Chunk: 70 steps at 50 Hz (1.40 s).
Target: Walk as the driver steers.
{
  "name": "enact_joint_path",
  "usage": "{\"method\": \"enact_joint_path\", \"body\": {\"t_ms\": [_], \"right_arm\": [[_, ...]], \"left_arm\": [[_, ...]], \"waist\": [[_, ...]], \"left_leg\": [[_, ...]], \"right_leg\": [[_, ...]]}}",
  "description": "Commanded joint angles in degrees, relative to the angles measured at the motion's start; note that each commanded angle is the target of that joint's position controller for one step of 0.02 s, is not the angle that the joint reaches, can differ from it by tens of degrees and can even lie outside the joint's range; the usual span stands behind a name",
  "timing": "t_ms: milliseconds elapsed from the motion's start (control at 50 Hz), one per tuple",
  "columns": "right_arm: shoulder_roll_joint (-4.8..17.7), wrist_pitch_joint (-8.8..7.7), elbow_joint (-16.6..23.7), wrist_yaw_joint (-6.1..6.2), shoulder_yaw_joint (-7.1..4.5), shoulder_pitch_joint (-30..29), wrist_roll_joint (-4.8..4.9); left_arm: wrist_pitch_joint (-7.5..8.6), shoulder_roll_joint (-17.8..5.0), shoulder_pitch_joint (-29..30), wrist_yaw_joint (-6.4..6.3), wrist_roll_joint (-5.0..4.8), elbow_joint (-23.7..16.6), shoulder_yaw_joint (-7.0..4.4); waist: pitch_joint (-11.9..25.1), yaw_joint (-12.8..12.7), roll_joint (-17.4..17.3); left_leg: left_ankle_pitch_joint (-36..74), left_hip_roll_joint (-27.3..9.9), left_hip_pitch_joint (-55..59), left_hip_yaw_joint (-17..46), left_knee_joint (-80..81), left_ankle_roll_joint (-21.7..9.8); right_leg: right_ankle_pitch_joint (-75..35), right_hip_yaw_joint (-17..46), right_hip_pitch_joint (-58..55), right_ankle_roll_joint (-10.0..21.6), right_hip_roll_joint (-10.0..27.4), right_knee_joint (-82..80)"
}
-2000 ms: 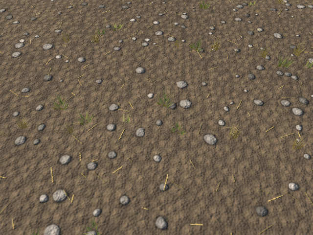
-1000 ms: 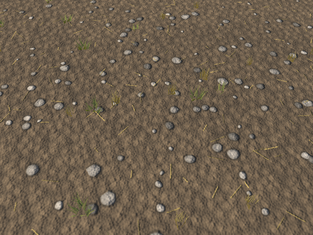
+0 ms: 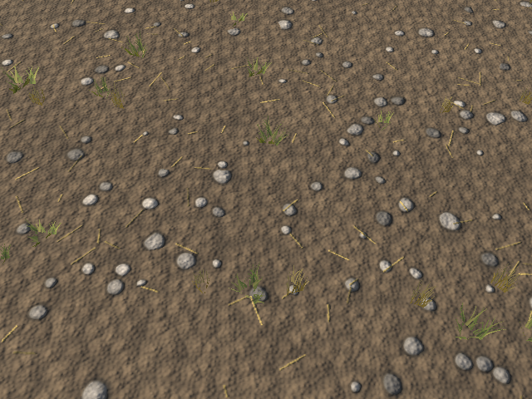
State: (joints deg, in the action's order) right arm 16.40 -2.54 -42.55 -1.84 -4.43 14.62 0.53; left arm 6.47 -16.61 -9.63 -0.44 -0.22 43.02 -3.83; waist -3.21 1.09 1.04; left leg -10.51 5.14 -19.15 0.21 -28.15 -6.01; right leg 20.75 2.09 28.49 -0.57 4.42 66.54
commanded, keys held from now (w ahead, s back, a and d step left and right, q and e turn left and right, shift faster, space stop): w+q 0.10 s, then w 0.60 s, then no key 0.30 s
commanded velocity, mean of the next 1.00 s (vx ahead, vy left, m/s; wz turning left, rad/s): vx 0.43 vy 0.00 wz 0.19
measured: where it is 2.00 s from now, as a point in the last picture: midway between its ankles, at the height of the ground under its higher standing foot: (249, 338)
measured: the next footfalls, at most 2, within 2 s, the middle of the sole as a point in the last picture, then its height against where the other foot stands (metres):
right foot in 0.34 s outside the picture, level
left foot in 0.84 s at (200, 327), level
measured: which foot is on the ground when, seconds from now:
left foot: down 0.00-0.36, up 0.38-0.82, down 0.84-1.00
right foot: up 0.00-0.32, down 0.34-0.86, up 0.88-1.00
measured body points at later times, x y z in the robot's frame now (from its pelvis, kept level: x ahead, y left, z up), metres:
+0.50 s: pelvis +0.30 -0.04 +0.00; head +0.32 -0.04 +0.45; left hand +0.38 +0.24 -0.10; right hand +0.43 -0.30 -0.12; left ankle +0.19 +0.07 -0.65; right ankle +0.35 -0.13 -0.74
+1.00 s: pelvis +0.52 +0.05 +0.00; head +0.55 +0.07 +0.45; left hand +0.54 +0.34 -0.14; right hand +0.73 -0.17 -0.09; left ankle +0.59 +0.16 -0.74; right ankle +0.49 -0.11 -0.67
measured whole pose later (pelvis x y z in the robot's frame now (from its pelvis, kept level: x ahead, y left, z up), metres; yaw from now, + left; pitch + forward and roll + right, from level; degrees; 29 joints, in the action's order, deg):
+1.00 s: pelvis +0.52 +0.05 +0.00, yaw +9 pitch +2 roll +0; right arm 13.7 -2.9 -41.3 -1.6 -1.8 6.4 -1.2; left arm 0.9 -17.6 -14.2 -0.7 -0.4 48.2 -2.4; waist -2.7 -1.1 1.9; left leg -5.9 1.1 -22.9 -1.8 -26.8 -2.9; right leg 29.2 2.2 24.3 -3.5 2.6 59.2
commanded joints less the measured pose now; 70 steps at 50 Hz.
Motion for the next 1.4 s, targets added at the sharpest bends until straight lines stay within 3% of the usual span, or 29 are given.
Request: {"method": "enact_joint_path", "body": {"t_ms": [20,140,240,300,340,360,380,400,420,460,480,540,640,740,780,820,840,860,880,900,940,960,1020,1100,1180,1200,1220,1260,1400], "right_arm": [[7.8,-1.47,5.2,1.02,-1.83,-1.7,-0.13],[8.6,-1.03,3.4,2.66,-2.01,3.3,0.55],[8.2,-0.67,0.8,2.67,-1.72,8.5,0.59],[8.9,0.03,0.3,2.88,-1.99,8.5,0.37],[7.5,0.16,1.3,2.75,-1.34,6.1,0.22],[5.3,-0.07,2.8,2.76,-0.28,6.6,-0.86],[1.4,-0.83,2.5,2.65,0.82,14.6,0.59],[6.3,-1.29,1.9,2.5,0.23,11.7,1.14],[8.4,-1.52,3.4,2.29,-0.41,4.9,1.44],[7.2,-1.97,4.9,2.11,-0.33,-0.7,0.02],[6.3,-1.91,4.9,1.93,-0.38,0.1,-0.07],[3.6,-1.31,4.8,1.82,0.27,1.0,0.01],[1.6,-1.8,7.0,1.39,1.46,-8.1,-0.25],[2.2,-2.58,9.1,0.2,1.33,-15.3,0.11],[3.4,-2.98,9.2,-0.34,0.79,-14.4,-0.32],[5.9,-3.18,6.3,-0.1,-0.52,-5.4,-1.26],[9.3,-3.22,5.1,0.43,-1.44,0.5,-1.94],[12.8,-2.55,5.1,1.06,-1.69,4.9,-3.62],[9.6,-1.68,4.1,0.77,-0.96,6.9,-2.12],[8.0,-0.93,4.2,0.5,-0.48,4.3,-1.12],[4.6,-0.73,4.3,0.43,0.85,-4.1,-0.85],[3.6,-0.76,4.3,0.36,1.18,-7.2,-1.23],[4.3,-0.92,3.3,0.38,0.8,-11.5,-2.52],[4.7,-0.27,0.7,1.22,0.82,-10.5,-1.96],[1.7,0.49,-2.1,1.36,2.26,-8.3,-1.67],[1.9,0.45,-2.7,1.33,2.15,-5.9,-2.16],[1.7,0.78,-3.1,1.7,2.01,-4.1,-1.8],[3.0,1.4,-3.6,2.42,1.69,-6.1,-1.61],[2.6,1.57,-7.2,2.68,1.54,-5.6,-1.04]], "left_arm": [[-0.28,-6.0,-1.3,-0.24,1.0,-3.8,-1.84],[-0.34,-2.6,9.6,0.75,0.7,-6.4,-0.25],[0.83,-3.9,15.3,2.42,0.04,-8.2,-0.27],[1.36,-5.4,12.7,2.67,-0.04,-8.1,-0.85],[1.74,-8.5,0.9,2.2,0.69,-5.3,-2.42],[1.7,-11.9,-8.8,1.92,1.4,-4.3,-3.21],[1.03,-14.0,-13.8,2.47,0.96,-1.4,-4.03],[0.76,-8.8,-14.0,2.63,-0.84,-1.4,-2.61],[0.32,-6.6,-10.3,2.28,-0.82,-1.8,-1.87],[-0.33,-5.1,-5.1,2.05,0.4,-2.4,-1.01],[-0.18,-4.6,-4.3,1.97,0.94,-2.4,-0.65],[0.17,-5.2,-4.7,1.84,0.09,-1.2,-0.72],[-0.63,-8.2,-7.0,1.09,-0.58,0.7,-1.4],[-2.01,-8.9,-11.7,0.89,-0.98,3.5,-1.34],[-2.83,-9.4,-11.6,0.49,-0.9,4.1,-1.44],[-3.22,-9.5,-9.4,0.05,-0.96,3.6,-1.32],[-2.96,-7.5,-9.7,-0.09,-0.05,2.8,-0.52],[-2.31,-2.2,-16.3,0.27,1.33,2.3,1.45],[-2.17,-3.1,-20.7,0.69,0.34,4.5,1.64],[-2.6,-8.2,-17.0,0.83,-1.04,4.5,0.2],[-4.18,-7.0,-9.4,-0.01,-0.64,3.0,0.21],[-5.36,-6.3,-9.6,-0.53,-0.1,3.2,0.08],[-7.17,-3.2,-12.4,-1.47,0.43,4.5,0.73],[-7.68,-3.6,-8.3,-1.69,0.75,4.4,0.71],[-7.53,-4.6,-5.3,-1.57,2.18,3.6,0.6],[-7.4,-7.9,-4.2,-1.87,1.82,2.8,0.08],[-7.28,-8.9,-2.5,-1.73,1.13,4.0,-0.48],[-6.38,-3.8,-1.2,-1.28,1.52,4.3,0.72],[-5.13,-4.0,-2.6,-1.39,0.62,7.3,0.89]], "waist": [[6.4,-2.1,-3.0],[3.4,1.9,-5.4],[1.5,4.7,-6.0],[1.8,2.9,-8.1],[9.8,-3.5,-7.5],[18.7,-6.8,-1.2],[24.6,-4.1,17.0],[20.0,-6.1,11.1],[11.6,-6.7,5.9],[4.3,-4.0,0.4],[4.2,-2.3,2.1],[4.2,-1.0,3.8],[2.4,-3.6,2.6],[0.8,-5.9,3.1],[2.4,-4.5,4.1],[7.8,0.8,3.8],[13.2,2.9,0.6],[22.6,1.8,-11.9],[31.2,2.1,-15.9],[25.6,2.7,-10.3],[13.1,0.0,-4.8],[10.9,-2.2,-5.4],[10.2,-5.0,-8.8],[10.7,-3.2,-8.2],[4.9,-3.4,-4.7],[3.1,-1.1,0.1],[2.2,1.0,7.2],[1.5,-0.2,6.4],[5.5,-1.4,1.1]], "left_leg": [[13.2,-15.1,8.5,19.9,15.1,-11.3],[10.7,-10.4,5.8,12.9,14.9,-6.9],[9.3,-14.4,13.8,17.1,10.9,-6.3],[18.4,-16.3,19.0,19.2,6.9,-5.2],[32.5,-11.8,16.1,15.5,-6.3,-2.6],[19.8,-7.6,5.4,12.3,-22.6,-0.3],[-18.4,1.1,-15.4,8.0,-41.1,3.9],[-22.1,-1.7,-23.0,11.7,-46.8,3.9],[-17.0,-4.2,-25.9,10.1,-47.5,4.0],[-9.8,-8.5,-23.3,6.5,-41.5,4.3],[-8.1,-10.0,-20.3,6.2,-39.1,4.5],[-7.2,-11.3,-18.1,4.2,-32.3,5.8],[8.1,-11.0,-16.6,1.7,-14.1,6.9],[13.4,-7.9,-13.4,0.4,-3.5,5.8],[11.6,-6.7,-10.4,0.6,-0.8,4.2],[16.4,-4.4,3.2,-1.3,3.0,1.8],[34.0,-9.7,15.4,2.6,1.1,-0.5],[54.0,-25.9,37.3,20.1,-3.6,-10.1],[53.0,-30.6,40.6,29.9,-1.4,-15.4],[44.5,-27.3,34.0,25.0,0.9,-13.0],[34.6,-21.7,18.5,16.2,5.3,-9.1],[30.8,-20.0,10.8,13.3,7.7,-7.8],[27.3,-16.8,-0.6,7.3,11.5,-7.6],[9.5,-16.7,-1.0,7.3,13.0,-6.7],[-17.0,-11.9,-5.9,7.0,11.8,0.4],[-17.9,-8.7,-6.1,5.1,8.8,2.8],[-12.8,-5.8,-1.1,0.9,7.4,4.3],[-6.3,-6.0,5.1,0.4,4.2,4.6],[7.3,-7.0,7.5,0.8,2.6,3.7]], "right_leg": [[-4.9,2.0,7.0,-0.9,2.3,-6.0],[-25.9,0.3,4.3,-2.9,-1.8,-29.8],[-25.7,0.4,4.8,-0.4,-2.8,-37.4],[-17.9,-0.9,2.3,2.2,-3.8,-39.5],[-20.9,-1.0,-16.2,6.2,-3.2,-40.5],[-23.2,10.0,-33.7,11.0,6.5,-37.7],[-9.7,35.6,-50.6,19.5,17.4,-43.8],[2.8,40.1,-49.1,17.9,17.1,-48.1],[2.7,31.9,-41.7,15.6,15.3,-49.4],[-8.4,22.0,-28.5,14.3,11.0,-52.1],[-12.6,19.2,-25.2,13.9,9.5,-53.3],[-19.8,13.4,-21.4,14.8,8.2,-56.2],[-24.4,5.0,-20.0,13.0,5.7,-58.3],[-30.0,3.5,-24.6,11.0,6.9,-54.3],[-36.6,3.6,-27.7,9.1,7.5,-49.5],[-45.8,1.7,-26.6,6.3,4.6,-39.5],[-38.0,-0.5,-20.9,3.5,1.2,-29.4],[-6.3,-2.3,-2.3,-0.8,-5.0,-8.2],[19.7,4.0,2.0,-1.8,-6.9,1.8],[18.7,5.3,4.8,-2.0,-4.3,5.3],[12.3,2.3,6.2,-2.7,-0.4,-0.1],[9.5,2.5,1.3,-3.0,1.2,-4.6],[3.5,-0.1,-10.7,-4.0,0.3,-15.1],[-6.3,-0.4,-15.9,-2.7,-0.1,-26.4],[-14.5,1.5,-22.1,0.6,1.3,-40.6],[-15.9,4.2,-20.7,2.0,4.4,-42.0],[-2.6,3.8,-13.0,3.1,3.2,-43.2],[1.8,3.0,-7.9,1.5,1.5,-45.7],[-17.1,0.7,-15.7,0.5,-0.1,-40.7]]}}
Velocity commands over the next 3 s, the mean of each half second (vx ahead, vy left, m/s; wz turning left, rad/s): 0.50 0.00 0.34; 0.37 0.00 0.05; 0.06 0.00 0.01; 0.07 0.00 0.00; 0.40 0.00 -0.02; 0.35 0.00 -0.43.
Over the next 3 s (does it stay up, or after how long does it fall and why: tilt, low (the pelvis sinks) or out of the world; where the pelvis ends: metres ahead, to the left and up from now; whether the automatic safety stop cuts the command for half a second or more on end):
stays up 1.07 0.11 -0.01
